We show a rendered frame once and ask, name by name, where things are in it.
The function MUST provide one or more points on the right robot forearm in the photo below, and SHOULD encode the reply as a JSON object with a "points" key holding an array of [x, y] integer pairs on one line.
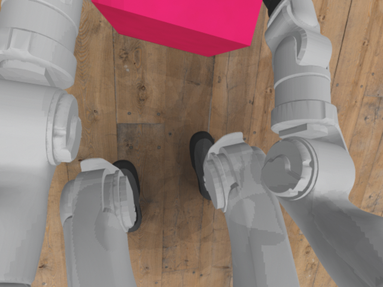
{"points": [[300, 62]]}

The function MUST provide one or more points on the right robot hand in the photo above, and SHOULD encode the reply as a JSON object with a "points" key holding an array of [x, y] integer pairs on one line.
{"points": [[271, 5]]}

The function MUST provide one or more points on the left robot foot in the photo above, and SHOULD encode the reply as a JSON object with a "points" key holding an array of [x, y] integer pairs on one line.
{"points": [[128, 169]]}

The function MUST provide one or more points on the left robot forearm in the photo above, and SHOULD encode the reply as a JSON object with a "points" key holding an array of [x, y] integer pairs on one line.
{"points": [[37, 41]]}

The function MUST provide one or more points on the carton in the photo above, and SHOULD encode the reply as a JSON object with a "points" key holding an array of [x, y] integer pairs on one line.
{"points": [[205, 27]]}

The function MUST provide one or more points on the right robot upper arm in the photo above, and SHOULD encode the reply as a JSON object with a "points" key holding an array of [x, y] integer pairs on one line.
{"points": [[312, 181]]}

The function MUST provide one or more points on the robot right thigh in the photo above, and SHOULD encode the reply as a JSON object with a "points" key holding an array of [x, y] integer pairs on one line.
{"points": [[261, 251]]}

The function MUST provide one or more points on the left robot upper arm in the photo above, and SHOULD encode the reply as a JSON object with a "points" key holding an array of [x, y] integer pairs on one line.
{"points": [[39, 129]]}

